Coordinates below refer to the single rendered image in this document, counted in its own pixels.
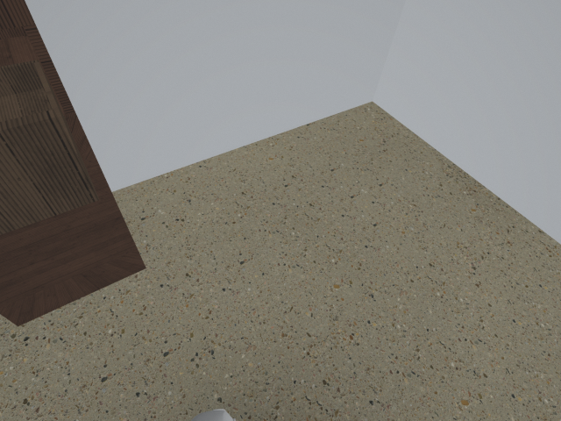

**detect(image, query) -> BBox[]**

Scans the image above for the drawer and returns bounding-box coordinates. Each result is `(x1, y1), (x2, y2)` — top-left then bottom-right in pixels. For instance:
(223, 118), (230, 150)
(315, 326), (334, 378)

(0, 60), (99, 235)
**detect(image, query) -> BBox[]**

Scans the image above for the cabinet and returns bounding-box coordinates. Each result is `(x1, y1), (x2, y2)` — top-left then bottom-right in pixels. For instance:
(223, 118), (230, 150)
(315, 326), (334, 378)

(0, 0), (146, 326)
